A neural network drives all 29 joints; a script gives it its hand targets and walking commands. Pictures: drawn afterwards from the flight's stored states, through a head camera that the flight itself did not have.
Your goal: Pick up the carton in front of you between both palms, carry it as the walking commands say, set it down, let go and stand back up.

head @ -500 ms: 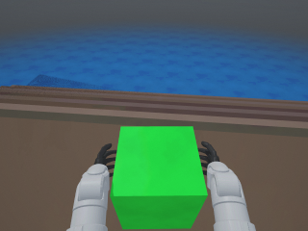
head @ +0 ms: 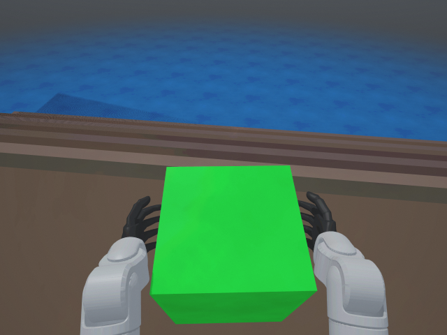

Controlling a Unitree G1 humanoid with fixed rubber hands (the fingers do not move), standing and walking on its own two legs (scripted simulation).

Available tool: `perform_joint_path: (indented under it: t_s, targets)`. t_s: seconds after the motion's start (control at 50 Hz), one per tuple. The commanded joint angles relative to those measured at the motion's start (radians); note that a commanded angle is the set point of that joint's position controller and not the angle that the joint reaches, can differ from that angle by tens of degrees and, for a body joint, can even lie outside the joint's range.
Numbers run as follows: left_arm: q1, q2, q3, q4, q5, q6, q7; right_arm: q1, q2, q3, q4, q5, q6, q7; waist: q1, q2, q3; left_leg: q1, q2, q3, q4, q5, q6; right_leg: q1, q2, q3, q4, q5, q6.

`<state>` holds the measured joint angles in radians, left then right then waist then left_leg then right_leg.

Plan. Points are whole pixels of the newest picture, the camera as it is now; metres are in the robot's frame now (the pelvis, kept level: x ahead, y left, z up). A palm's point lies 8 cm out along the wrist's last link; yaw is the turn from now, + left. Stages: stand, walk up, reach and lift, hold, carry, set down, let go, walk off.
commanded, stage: carry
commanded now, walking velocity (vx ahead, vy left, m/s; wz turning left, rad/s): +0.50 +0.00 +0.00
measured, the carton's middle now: (228, 250) +0.29 +0.00 +0.03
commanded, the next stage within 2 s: none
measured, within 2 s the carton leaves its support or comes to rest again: neither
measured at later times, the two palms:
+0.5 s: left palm (184, 154) +0.50 +0.09 +0.08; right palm (313, 149) +0.52 -0.20 +0.08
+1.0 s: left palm (190, 88) +0.85 +0.11 +0.07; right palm (283, 91) +0.83 -0.19 +0.07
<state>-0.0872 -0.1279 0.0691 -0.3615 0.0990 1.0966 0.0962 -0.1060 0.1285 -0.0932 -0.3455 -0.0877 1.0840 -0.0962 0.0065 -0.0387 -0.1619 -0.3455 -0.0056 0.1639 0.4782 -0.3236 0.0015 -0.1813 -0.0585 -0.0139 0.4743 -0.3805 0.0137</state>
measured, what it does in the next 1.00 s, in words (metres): walks ahead: right foot, then left foot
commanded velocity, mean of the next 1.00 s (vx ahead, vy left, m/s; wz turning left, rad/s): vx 0.50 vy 0.00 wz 0.00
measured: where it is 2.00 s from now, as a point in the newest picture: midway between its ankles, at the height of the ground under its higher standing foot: (231, 186)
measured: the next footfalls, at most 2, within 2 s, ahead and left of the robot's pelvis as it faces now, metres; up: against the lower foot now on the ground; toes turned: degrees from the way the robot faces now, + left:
right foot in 0.34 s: +0.34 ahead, -0.14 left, +0.00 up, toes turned -12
left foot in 0.84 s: +0.69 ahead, +0.05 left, +0.00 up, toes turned +10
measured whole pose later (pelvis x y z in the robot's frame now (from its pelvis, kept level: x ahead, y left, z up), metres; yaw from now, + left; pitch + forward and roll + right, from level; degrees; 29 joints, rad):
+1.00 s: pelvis +0.60 -0.02 +0.00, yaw -4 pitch +4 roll +0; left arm 0.03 -0.13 0.05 -0.50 0.05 1.20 0.13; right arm 0.02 0.13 -0.04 -0.47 -0.04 1.17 -0.14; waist -0.03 -0.01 -0.06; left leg -0.35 0.03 0.26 0.48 -0.20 0.09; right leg -0.46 -0.07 -0.05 1.22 -0.35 -0.04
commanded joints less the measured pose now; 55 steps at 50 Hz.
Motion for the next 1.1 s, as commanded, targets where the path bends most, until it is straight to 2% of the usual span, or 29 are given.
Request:
perform_joint_path:
  t_s: [0.0,0.02,0.04,0.08,0.1,0.16,0.24,0.3,0.32,0.34,0.36,0.38,0.42,0.44,0.5,0.58,0.64,0.72,0.76,0.8,0.82,0.84,0.86,0.88,0.92,0.94,0.96,1.02,1.08]
  targets:
    - [-0.364,-0.809,-0.647,-0.2,-0.308,0.04,-0.103,-0.286,0.848,0.668,-0.138,0.3,0.05,0.102,-0.026,0.123,-0.239,0.544,0.195,-0.262,-0.224,-0.059,0.065,-0.301,-0.045,-0.086,0.257,0.084,-0.041]
    - [-0.389,-0.789,-0.656,-0.25,-0.33,0.063,-0.097,-0.255,0.835,0.642,-0.141,0.275,0.058,0.084,-0.035,0.347,-0.199,0.648,0.413,-0.626,-0.257,0.007,0.191,-0.577,0.048,-0.133,0.441,-0.094,-0.013]
    - [-0.404,-0.786,-0.674,-0.269,-0.356,0.079,-0.095,-0.244,0.833,0.626,-0.174,0.265,0.07,0.071,-0.038,0.275,-0.146,0.627,0.466,-0.674,-0.229,0.133,0.265,-0.666,-0.002,-0.043,0.536,-0.187,-0.039]
    - [-0.41,-0.777,-0.654,-0.258,-0.369,0.093,-0.085,-0.301,0.821,0.628,-0.226,0.281,0.09,0.05,-0.038,0.115,-0.122,0.578,0.425,-0.53,-0.23,0.256,0.241,-0.7,-0.047,-0.024,0.563,-0.156,-0.048]
    - [-0.392,-0.777,-0.647,-0.252,-0.37,0.097,-0.078,-0.318,0.812,0.636,-0.248,0.294,0.095,0.041,-0.038,0.095,-0.117,0.549,0.4,-0.456,-0.26,0.223,0.209,-0.678,-0.056,-0.031,0.491,-0.107,-0.041]
    - [-0.328,-0.763,-0.604,-0.232,-0.342,0.093,-0.042,-0.327,0.776,0.653,-0.271,0.328,0.102,0.026,-0.029,0.146,-0.09,0.434,0.302,-0.252,-0.287,0.245,0.147,-0.523,-0.022,-0.107,0.281,0.049,-0.015]
    - [-0.257,-0.704,-0.553,-0.225,-0.289,0.092,0.003,-0.288,0.712,0.652,-0.266,0.352,0.108,0.014,-0.023,0.197,-0.052,0.284,0.255,-0.104,-0.255,0.288,0.094,-0.287,0.027,-0.197,0.077,0.228,-0.019]
    - [-0.229,-0.668,-0.537,-0.232,-0.276,0.096,0.016,-0.263,0.674,0.65,-0.274,0.346,0.116,0.007,-0.001,0.15,-0.107,0.126,0.192,0.029,0.009,0.409,0.042,0.086,0.088,-0.287,0.026,0.215,-0.041]
    - [-0.217,-0.659,-0.534,-0.228,-0.273,0.098,0.018,-0.26,0.653,0.645,-0.274,0.343,0.12,0.006,0.015,0.088,-0.16,0.023,0.157,0.064,0.202,0.329,0.012,0.264,0.02,-0.195,0.024,0.144,-0.048]
    - [-0.206,-0.634,-0.53,-0.226,-0.266,0.099,0.021,-0.273,0.635,0.642,-0.297,0.344,0.128,0.006,0.029,-0.143,-0.185,-0.163,0.055,0.076,0.508,0.107,-0.044,0.327,-0.256,0.297,-0.181,-0.097,-0.138]
    - [-0.223,-0.641,-0.537,-0.227,-0.28,0.1,0.017,-0.289,0.636,0.653,-0.303,0.349,0.134,0.009,0.025,-0.248,-0.184,-0.343,-0.002,-0.048,0.704,-0.167,-0.033,0.391,-0.389,0.583,-0.294,-0.066,-0.247]
    - [-0.24,-0.674,-0.56,-0.255,-0.299,0.1,0.006,-0.279,0.671,0.663,-0.293,0.354,0.132,0.017,0.017,-0.158,-0.174,-0.385,0.079,-0.13,0.797,-0.152,0.002,0.347,-0.396,0.531,-0.282,0.001,-0.253]
    - [-0.309,-0.768,-0.615,-0.295,-0.33,0.087,-0.026,-0.291,0.764,0.673,-0.287,0.347,0.118,0.045,0.011,-0.006,-0.16,-0.361,0.147,-0.156,0.763,-0.047,0.029,0.222,-0.338,0.361,-0.272,0.105,-0.208]
    - [-0.338,-0.806,-0.642,-0.312,-0.343,0.08,-0.043,-0.289,0.806,0.676,-0.28,0.339,0.108,0.057,0.007,0.017,-0.15,-0.325,0.166,-0.164,0.691,0.008,0.026,0.166,-0.306,0.278,-0.294,0.12,-0.175]
    - [-0.348,-0.837,-0.693,-0.328,-0.371,0.066,-0.088,-0.254,0.852,0.685,-0.267,0.3,0.08,0.077,0.006,-0.038,-0.147,-0.273,0.135,-0.104,0.527,0.071,0.015,0.142,-0.25,0.114,-0.321,0.152,-0.142]
    - [-0.314,-0.766,-0.693,-0.307,-0.374,0.067,-0.109,-0.218,0.808,0.682,-0.254,0.261,0.073,0.067,0.009,-0.065,-0.085,-0.343,0.107,-0.044,0.308,0.181,0.001,0.22,-0.215,0.021,-0.329,0.295,-0.148]
    - [-0.254,-0.711,-0.66,-0.292,-0.349,0.084,-0.097,-0.193,0.765,0.676,-0.262,0.259,0.091,0.055,0.012,-0.088,-0.037,-0.338,0.084,0.006,0.187,0.236,0.004,0.251,-0.191,-0.05,-0.301,0.463,-0.138]
    - [-0.225,-0.668,-0.619,-0.276,-0.316,0.106,-0.073,-0.21,0.723,0.673,-0.278,0.279,0.119,0.046,0.016,-0.111,0.041,-0.285,0.061,0.06,0.071,0.283,0.024,0.261,-0.176,-0.104,-0.283,0.554,-0.129]
    - [-0.229,-0.665,-0.613,-0.283,-0.309,0.111,-0.064,-0.221,0.714,0.672,-0.286,0.295,0.125,0.046,0.012,-0.124,0.032,-0.177,0.039,0.089,0.038,0.281,0.046,0.266,-0.176,-0.14,-0.21,0.717,-0.112]
    - [-0.234,-0.665,-0.621,-0.304,-0.309,0.114,-0.059,-0.208,0.714,0.666,-0.275,0.301,0.125,0.048,-0.013,-0.097,-0.064,0.104,-0.042,0.165,-0.004,0.211,0.05,0.212,-0.131,-0.233,0.057,0.87,-0.076]
    - [-0.242,-0.662,-0.625,-0.31,-0.305,0.114,-0.058,-0.195,0.713,0.66,-0.273,0.298,0.124,0.052,-0.035,-0.043,-0.137,0.332,0.017,0.08,0.001,0.154,0.052,0.068,-0.102,-0.225,0.248,0.708,-0.052]
    - [-0.252,-0.667,-0.637,-0.325,-0.307,0.116,-0.058,-0.196,0.701,0.651,-0.267,0.292,0.121,0.055,-0.042,0.163,-0.226,0.535,0.303,-0.39,-0.086,-0.029,0.169,-0.198,-0.013,-0.205,0.569,0.444,-0.008]
    - [-0.249,-0.683,-0.648,-0.328,-0.315,0.114,-0.064,-0.198,0.733,0.66,-0.257,0.31,0.114,0.061,-0.04,0.358,-0.244,0.635,0.437,-0.723,-0.242,0.056,0.27,-0.445,0.109,-0.111,0.801,-0.067,-0.002]
    - [-0.266,-0.731,-0.668,-0.315,-0.325,0.105,-0.071,-0.214,0.77,0.673,-0.273,0.325,0.108,0.071,-0.032,0.274,-0.222,0.6,0.435,-0.634,-0.222,0.185,0.269,-0.507,0.04,0.0,0.921,-0.092,-0.032]
    - [-0.3,-0.811,-0.672,-0.284,-0.322,0.079,-0.09,-0.269,0.85,0.705,-0.273,0.341,0.081,0.091,-0.03,0.091,-0.2,0.448,0.377,-0.437,-0.186,0.292,0.208,-0.492,-0.039,0.026,0.88,-0.009,-0.063]
    - [-0.308,-0.836,-0.675,-0.262,-0.316,0.063,-0.096,-0.298,0.872,0.719,-0.269,0.342,0.067,0.099,-0.022,0.063,-0.187,0.371,0.355,-0.367,-0.21,0.246,0.174,-0.46,-0.064,0.03,0.8,0.042,-0.064]
    - [-0.311,-0.849,-0.673,-0.241,-0.304,0.048,-0.098,-0.319,0.881,0.726,-0.26,0.34,0.054,0.105,-0.018,0.081,-0.186,0.326,0.333,-0.31,-0.231,0.193,0.151,-0.43,-0.063,0.009,0.751,0.08,-0.061]
    - [-0.305,-0.835,-0.658,-0.189,-0.265,0.013,-0.086,-0.325,0.842,0.712,-0.21,0.327,0.026,0.112,-0.019,0.137,-0.15,0.298,0.293,-0.217,-0.26,0.138,0.152,-0.467,-0.052,-0.039,0.625,0.14,-0.044]
    - [-0.353,-0.777,-0.631,-0.153,-0.244,-0.004,-0.061,-0.344,0.775,0.676,-0.15,0.308,0.007,0.096,-0.04,0.156,-0.087,0.32,0.272,-0.157,-0.274,0.227,0.168,-0.543,-0.053,-0.08,0.465,0.224,-0.029]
